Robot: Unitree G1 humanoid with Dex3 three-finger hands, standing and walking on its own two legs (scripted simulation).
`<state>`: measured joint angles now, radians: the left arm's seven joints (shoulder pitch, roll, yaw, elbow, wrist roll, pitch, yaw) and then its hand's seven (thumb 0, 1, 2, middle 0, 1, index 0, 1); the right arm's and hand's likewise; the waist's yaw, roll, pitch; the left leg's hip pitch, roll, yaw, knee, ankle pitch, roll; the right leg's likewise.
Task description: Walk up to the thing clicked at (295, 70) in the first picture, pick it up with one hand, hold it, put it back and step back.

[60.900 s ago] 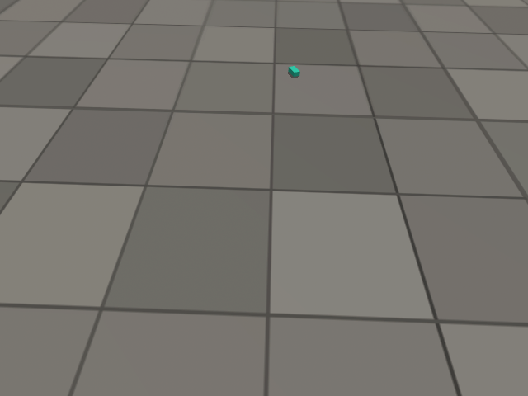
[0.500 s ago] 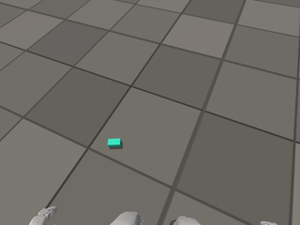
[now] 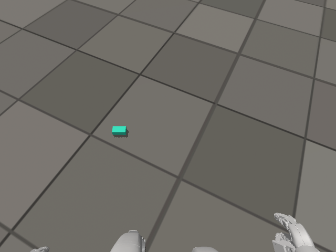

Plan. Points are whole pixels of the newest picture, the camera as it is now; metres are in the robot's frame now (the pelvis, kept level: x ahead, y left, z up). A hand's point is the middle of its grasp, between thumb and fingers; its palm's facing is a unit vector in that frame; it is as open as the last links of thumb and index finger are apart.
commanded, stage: step back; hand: left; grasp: from above
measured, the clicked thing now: (119, 130) +0.84 +0.33 -0.74
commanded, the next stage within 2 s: stand in 1.66 s
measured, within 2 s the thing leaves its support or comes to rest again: neither
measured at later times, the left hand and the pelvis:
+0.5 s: hand out of the picture -0.09 +0.26 -0.14, palm faces +0.08 -0.92 -0.39, open 7.4 cm; pelvis -0.19 -0.01 +0.00, yaw +7 degrees
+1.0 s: hand out of the picture -0.27 +0.25 -0.12, palm faces +0.09 -0.91 -0.42, open 7.4 cm; pelvis -0.28 -0.03 +0.01, yaw +5 degrees
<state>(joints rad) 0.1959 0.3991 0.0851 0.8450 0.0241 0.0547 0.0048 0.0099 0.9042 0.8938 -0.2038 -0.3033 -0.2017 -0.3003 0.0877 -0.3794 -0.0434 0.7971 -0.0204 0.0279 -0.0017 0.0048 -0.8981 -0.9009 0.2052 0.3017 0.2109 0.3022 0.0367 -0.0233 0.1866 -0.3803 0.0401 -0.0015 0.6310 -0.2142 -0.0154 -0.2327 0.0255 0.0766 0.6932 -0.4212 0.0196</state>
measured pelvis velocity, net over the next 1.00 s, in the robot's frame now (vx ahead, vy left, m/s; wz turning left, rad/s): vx -0.28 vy -0.03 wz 0.08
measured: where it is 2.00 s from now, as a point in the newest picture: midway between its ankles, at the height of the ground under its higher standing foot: outside the picture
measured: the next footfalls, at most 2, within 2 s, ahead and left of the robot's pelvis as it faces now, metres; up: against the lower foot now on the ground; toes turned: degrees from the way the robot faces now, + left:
right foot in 0.02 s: +0.01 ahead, -0.12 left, +0.00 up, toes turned +4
left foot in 0.38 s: -0.14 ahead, +0.10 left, +0.00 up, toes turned +4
